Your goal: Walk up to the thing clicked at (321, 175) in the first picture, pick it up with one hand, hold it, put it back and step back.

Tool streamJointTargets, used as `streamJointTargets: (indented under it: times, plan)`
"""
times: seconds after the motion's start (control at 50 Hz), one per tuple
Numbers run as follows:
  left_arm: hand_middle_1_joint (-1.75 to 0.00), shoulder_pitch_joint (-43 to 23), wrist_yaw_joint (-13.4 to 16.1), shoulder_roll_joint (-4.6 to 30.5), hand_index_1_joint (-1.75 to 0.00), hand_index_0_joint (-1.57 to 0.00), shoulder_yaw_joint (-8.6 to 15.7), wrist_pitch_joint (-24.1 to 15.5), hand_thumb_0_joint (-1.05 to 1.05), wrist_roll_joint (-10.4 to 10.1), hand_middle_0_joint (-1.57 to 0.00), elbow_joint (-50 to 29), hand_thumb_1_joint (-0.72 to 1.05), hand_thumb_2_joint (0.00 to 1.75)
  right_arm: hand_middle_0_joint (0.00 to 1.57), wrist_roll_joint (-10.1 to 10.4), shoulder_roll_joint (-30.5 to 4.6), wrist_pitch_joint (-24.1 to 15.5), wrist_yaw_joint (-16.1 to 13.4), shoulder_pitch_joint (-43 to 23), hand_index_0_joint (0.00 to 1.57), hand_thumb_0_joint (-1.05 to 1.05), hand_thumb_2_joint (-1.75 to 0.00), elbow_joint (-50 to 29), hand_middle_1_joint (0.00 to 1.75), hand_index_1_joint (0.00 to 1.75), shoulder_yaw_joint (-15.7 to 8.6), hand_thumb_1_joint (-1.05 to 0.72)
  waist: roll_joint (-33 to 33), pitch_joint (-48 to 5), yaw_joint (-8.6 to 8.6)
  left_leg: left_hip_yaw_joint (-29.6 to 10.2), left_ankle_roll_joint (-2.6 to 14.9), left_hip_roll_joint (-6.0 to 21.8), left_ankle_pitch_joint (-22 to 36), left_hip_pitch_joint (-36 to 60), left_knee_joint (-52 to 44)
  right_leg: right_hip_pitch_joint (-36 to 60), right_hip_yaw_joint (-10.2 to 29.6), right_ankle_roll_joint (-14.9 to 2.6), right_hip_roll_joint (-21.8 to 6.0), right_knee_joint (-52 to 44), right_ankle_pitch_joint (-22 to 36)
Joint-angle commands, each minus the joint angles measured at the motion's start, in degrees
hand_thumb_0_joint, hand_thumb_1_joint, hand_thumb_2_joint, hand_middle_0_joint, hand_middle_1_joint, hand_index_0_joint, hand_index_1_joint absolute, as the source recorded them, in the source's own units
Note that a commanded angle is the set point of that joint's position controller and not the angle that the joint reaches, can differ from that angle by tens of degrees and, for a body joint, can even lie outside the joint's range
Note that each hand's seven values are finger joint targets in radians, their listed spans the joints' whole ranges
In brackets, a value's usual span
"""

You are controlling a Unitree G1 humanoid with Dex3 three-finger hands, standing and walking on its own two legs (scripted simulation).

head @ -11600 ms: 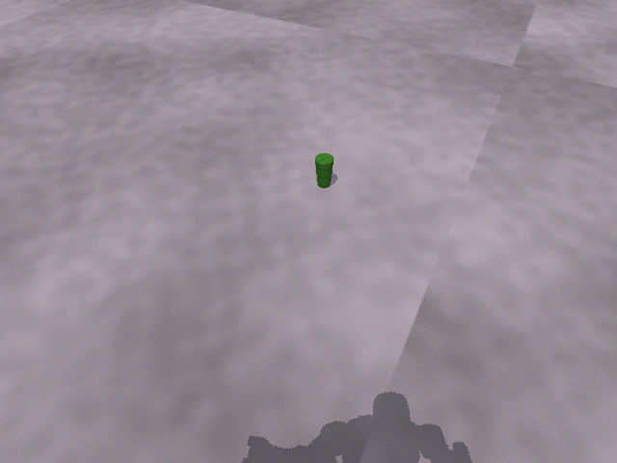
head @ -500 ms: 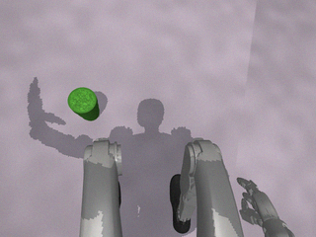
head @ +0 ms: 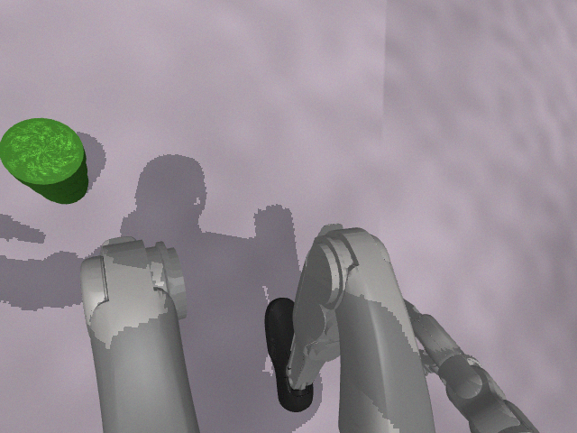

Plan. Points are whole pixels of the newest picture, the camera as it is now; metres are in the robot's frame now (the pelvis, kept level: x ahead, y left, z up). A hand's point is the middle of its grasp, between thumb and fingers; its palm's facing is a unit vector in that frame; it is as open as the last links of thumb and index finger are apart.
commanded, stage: close in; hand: left
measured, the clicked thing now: (56, 170) +0.44 +0.29 -0.22
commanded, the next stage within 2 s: rest palm in 0.58 s
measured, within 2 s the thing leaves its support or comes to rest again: leaves its support in 1.76 s
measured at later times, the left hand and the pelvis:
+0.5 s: hand (21, 198) +0.39 +0.31 -0.18, palm faces +0.32 -0.95 -0.01, open 17.5 cm; pelvis -0.01 +0.01 -0.02, yaw -3 degrees
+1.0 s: hand (43, 191) +0.41 +0.29 -0.20, palm faces +0.36 -0.93 +0.00, open 13.1 cm; pelvis -0.01 +0.01 -0.02, yaw -5 degrees
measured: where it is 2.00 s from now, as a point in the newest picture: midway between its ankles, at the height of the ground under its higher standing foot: (223, 392)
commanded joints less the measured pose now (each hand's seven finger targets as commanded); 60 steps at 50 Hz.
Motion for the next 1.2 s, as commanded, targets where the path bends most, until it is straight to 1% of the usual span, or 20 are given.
streamJointTargets:
  times: [0.0,0.02,0.08,0.16,0.18,0.24,0.28,0.34,0.36,0.4,0.5,0.58,0.64,0.72,0.76,0.82,0.96,0.98,1.08,1.18]
  plan:
    - [-0.14,-7.2,2.8,15.0,-0.12,-0.07,-1.1,-6.4,0.00,-1.2,-0.05,-4.2,-0.61,0.07,0.20,-1.0,-19.2,0.6,-0.8,2.2,0.20,0.00,-0.90,-2.7,0.30,0.30,-4.2,-0.91,28.4,-32.6,-1.37,4.3,-0.14,2.5,8.4,27.5,-18.2,12.2,-6.0,-3.84,2.0,-9.9,7.8]
    - [-0.15,-9.3,3.6,14.0,-0.12,-0.08,-2.9,-7.5,0.00,-1.2,-0.04,-4.0,-0.61,0.07,0.20,-1.3,-19.1,0.8,-0.6,1.5,0.20,0.00,-0.90,-2.9,0.30,0.30,-3.5,-0.91,27.6,-31.7,-2.41,4.0,0.03,2.4,7.2,26.5,-17.4,12.0,-6.2,-3.72,2.1,-10.0,7.3]
    - [-0.13,-10.9,7.2,13.6,-0.10,-0.08,-3.3,-10.7,0.00,-1.0,-0.03,-2.7,-0.61,0.06,0.20,-2.5,-19.8,1.3,0.1,0.0,0.20,0.00,-0.90,-3.4,0.30,0.30,-1.9,-0.91,25.8,-31.3,-3.85,3.2,0.05,2.4,8.1,26.1,-15.3,13.9,-7.1,-3.21,2.3,-9.5,8.6]
    - [-0.12,-12.1,13.0,11.7,-0.09,-0.08,-4.9,-14.9,0.00,0.0,-0.04,-0.9,-0.61,0.06,0.20,-4.1,-19.6,2.0,1.3,-1.5,0.20,0.00,-0.90,-3.8,0.30,0.30,0.6,-0.91,25.4,-29.6,-4.19,2.4,-0.15,2.3,7.9,25.2,-14.0,15.7,-8.0,-2.90,2.7,-9.0,9.1]
    - [-0.14,-12.1,14.5,12.7,-0.10,-0.08,-4.3,-15.7,0.00,0.6,-0.04,-1.1,-0.61,0.06,0.20,-4.5,-20.1,2.3,1.6,-1.2,0.20,0.00,-0.90,-3.5,0.30,0.30,0.6,-0.91,26.6,-29.6,-4.40,2.4,-0.36,2.3,8.3,25.8,-14.2,16.5,-8.3,-2.72,2.8,-9.1,9.5]
    - [-0.13,-10.8,18.0,13.5,-0.10,-0.08,-5.2,-17.3,0.00,3.0,-0.04,-0.7,-0.61,0.08,0.20,-5.5,-20.4,3.3,2.2,-2.2,0.20,0.00,-0.90,-4.1,0.30,0.30,1.5,-0.91,29.0,-27.8,-3.90,2.2,-0.75,2.3,7.7,25.7,-14.6,16.7,-8.8,-2.86,2.9,-8.6,9.4]
    - [-0.13,-9.3,19.9,13.0,-0.09,-0.08,-6.1,-17.6,0.00,4.5,-0.04,0.0,-0.61,0.07,0.20,-6.1,-21.0,4.1,2.5,-2.1,0.20,0.00,-0.90,-3.6,0.30,0.30,1.3,-0.90,30.1,-26.0,-4.28,2.1,-1.00,2.3,7.7,25.4,-15.0,16.4,-9.1,-2.90,2.9,-8.4,9.7]
    - [-0.12,-7.0,21.9,12.3,-0.09,-0.08,-6.6,-18.2,0.00,4.9,-0.04,0.3,-0.61,0.08,0.20,-6.9,-20.7,5.1,2.9,-3.1,0.20,0.00,-0.90,-4.6,0.30,0.30,2.1,-0.90,28.7,-25.7,-4.30,1.8,-0.76,2.4,8.1,24.2,-14.4,17.5,-9.4,-2.79,3.2,-8.7,10.5]
    - [-0.12,-8.3,22.3,10.9,-0.09,-0.08,-8.0,-18.4,0.00,4.8,-0.04,-0.2,-0.61,0.08,0.20,-7.0,-20.9,5.4,3.0,-3.8,0.20,0.00,-0.90,-4.8,0.30,0.30,2.2,-0.91,28.9,-24.6,-5.46,1.4,-0.82,2.4,7.5,23.8,-14.7,16.6,-9.7,-2.74,3.1,-8.4,10.1]
    - [-0.14,-7.4,23.3,9.8,-0.11,-0.09,-8.8,-18.7,0.00,4.6,-0.05,0.1,-0.61,0.10,0.20,-7.5,-21.1,5.9,3.2,-3.6,0.20,0.00,-0.90,-5.0,0.30,0.30,2.5,-0.91,28.0,-25.0,-5.96,0.8,-0.74,2.5,8.1,24.4,-14.5,17.5,-10.1,-2.59,3.4,-8.3,11.0]
    - [-0.16,-10.9,25.8,7.0,-0.13,-0.12,-12.2,-20.1,0.00,3.6,-0.08,0.5,-0.54,0.14,0.20,-7.5,-21.4,6.0,3.7,-4.4,0.20,0.00,-0.90,-5.6,0.30,0.30,3.4,-0.91,24.7,-23.0,-8.57,-0.3,0.05,2.1,3.9,21.6,-13.6,16.4,-10.9,-2.00,3.6,-8.9,9.1]
    - [-0.16,-11.4,27.2,6.9,-0.14,-0.13,-14.0,-21.2,0.00,4.3,-0.09,1.6,-0.51,0.16,0.20,-7.7,-21.3,6.2,3.9,-4.7,0.20,0.00,-0.90,-5.7,0.30,0.30,4.0,-0.90,23.6,-21.0,-8.89,-0.7,0.31,2.2,1.3,20.4,-13.5,15.7,-11.0,-1.87,3.8,-9.4,7.4]
    - [-0.15,-11.0,28.8,8.6,-0.13,-0.12,-12.9,-22.1,0.00,4.5,-0.10,2.1,-0.54,0.15,0.20,-7.9,-21.4,6.5,4.1,-4.8,0.20,0.00,-0.90,-6.1,0.30,0.30,4.6,-0.91,23.8,-20.8,-7.89,-0.7,0.24,2.2,1.0,20.2,-13.6,16.7,-11.1,-2.04,4.1,-9.5,7.1]
    - [-0.16,-8.5,30.8,9.4,-0.16,-0.13,-12.1,-22.8,0.00,5.3,-0.14,3.3,-0.42,0.23,0.20,-8.2,-21.5,7.1,4.3,-5.1,0.20,0.00,-0.90,-6.3,0.30,0.30,5.1,-0.89,25.6,-20.8,-7.22,-1.6,-0.37,2.6,3.5,22.1,-14.2,17.0,-11.4,-2.17,4.2,-8.4,9.0]
    - [-0.30,-8.4,31.3,9.2,-0.30,-0.29,-12.4,-23.1,0.00,5.8,-0.29,3.0,-0.26,0.34,0.20,-8.5,-21.6,7.5,4.3,-5.3,0.20,0.00,-0.90,-6.5,0.30,0.30,5.3,-0.88,26.4,-21.1,-7.56,-1.5,-0.54,2.7,5.4,22.9,-14.0,17.5,-11.5,-2.19,4.3,-8.3,10.5]
    - [-0.38,-9.3,32.2,9.0,-0.38,-0.36,-12.3,-23.5,0.00,5.7,-0.37,1.9,-0.05,0.43,0.20,-9.0,-21.7,7.8,4.3,-5.1,0.20,0.00,-0.90,-6.3,0.30,0.30,5.8,-0.87,28.0,-21.8,-8.48,-2.0,-0.88,3.0,8.5,24.9,-13.8,18.9,-11.8,-2.06,4.4,-7.8,13.2]
    - [-0.48,-12.6,33.4,8.1,-0.49,-0.49,-14.9,-23.4,0.00,6.8,-0.50,0.4,0.27,0.57,0.20,-9.1,-21.8,8.3,4.5,-5.1,0.20,0.00,-0.90,-5.9,0.30,0.30,5.7,-0.87,28.2,-21.3,-10.71,-2.5,-0.70,3.1,6.5,24.6,-13.7,18.3,-12.1,-1.92,4.5,-8.5,12.5]
    - [-0.49,-12.5,33.6,8.0,-0.50,-0.51,-15.0,-23.3,0.00,6.9,-0.52,0.7,0.31,0.58,0.20,-9.0,-21.8,8.3,4.6,-5.5,0.20,0.00,-0.89,-6.1,0.30,0.30,5.6,-0.87,27.4,-20.4,-10.51,-2.8,-0.69,3.1,6.0,23.9,-14.0,17.4,-12.3,-1.90,4.4,-8.3,12.1]
    - [-0.57,-11.9,34.5,7.2,-0.57,-0.58,-15.4,-22.5,0.00,6.6,-0.59,2.4,0.42,0.66,0.20,-9.0,-21.7,8.6,4.7,-4.9,0.20,0.00,-0.89,-6.1,0.30,0.30,5.9,-0.86,25.6,-20.7,-10.30,-2.7,-0.40,3.0,5.8,23.3,-13.4,18.3,-12.2,-1.80,4.7,-9.1,12.1]
    - [-0.77,-13.2,36.0,9.7,-0.78,-0.76,-13.5,-22.7,0.00,5.9,-0.78,2.0,0.35,0.80,0.20,-8.7,-21.3,8.7,4.4,-5.3,0.20,0.00,-0.90,-6.1,0.30,0.30,6.5,-0.87,24.2,-21.2,-9.64,-2.2,0.03,3.0,6.2,22.3,-12.6,19.1,-11.9,-1.76,5.0,-9.9,12.3]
